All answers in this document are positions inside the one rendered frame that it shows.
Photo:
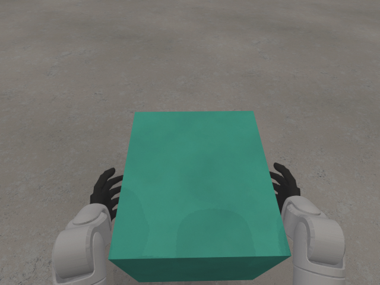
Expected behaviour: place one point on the right robot hand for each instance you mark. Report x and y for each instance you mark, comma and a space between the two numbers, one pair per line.
287, 187

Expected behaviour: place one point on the carton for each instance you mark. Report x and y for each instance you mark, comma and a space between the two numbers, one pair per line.
197, 201

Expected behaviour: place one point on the left robot forearm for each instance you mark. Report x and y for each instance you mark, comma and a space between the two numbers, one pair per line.
78, 254

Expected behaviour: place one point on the right robot forearm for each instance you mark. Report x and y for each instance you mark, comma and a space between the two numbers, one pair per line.
319, 245

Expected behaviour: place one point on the left robot hand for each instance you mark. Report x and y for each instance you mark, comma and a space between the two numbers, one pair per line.
102, 194

